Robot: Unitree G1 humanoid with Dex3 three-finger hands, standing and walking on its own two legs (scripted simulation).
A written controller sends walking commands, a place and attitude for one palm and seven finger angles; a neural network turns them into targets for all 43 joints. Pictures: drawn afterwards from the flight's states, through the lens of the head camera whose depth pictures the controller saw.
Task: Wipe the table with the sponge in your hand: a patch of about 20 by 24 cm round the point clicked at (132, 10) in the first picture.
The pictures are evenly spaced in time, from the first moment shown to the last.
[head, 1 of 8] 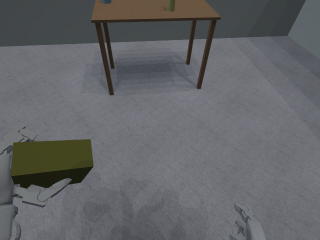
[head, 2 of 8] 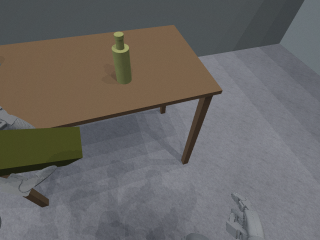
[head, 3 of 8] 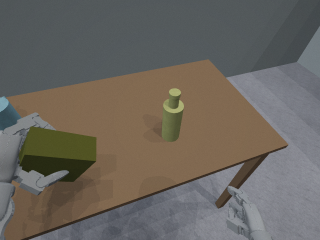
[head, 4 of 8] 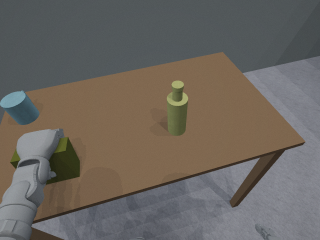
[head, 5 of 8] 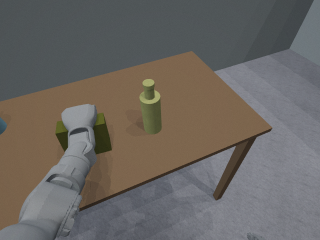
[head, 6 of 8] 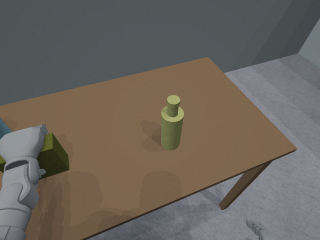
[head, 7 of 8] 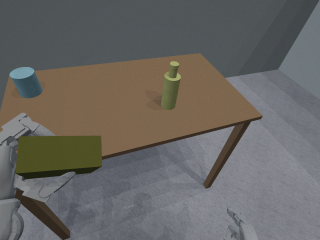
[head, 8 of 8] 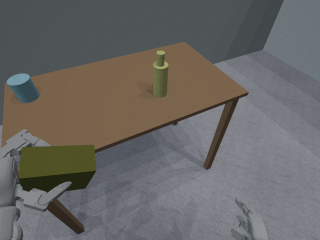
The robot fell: no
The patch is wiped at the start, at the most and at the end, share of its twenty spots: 0.00 1.00 1.00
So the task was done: yes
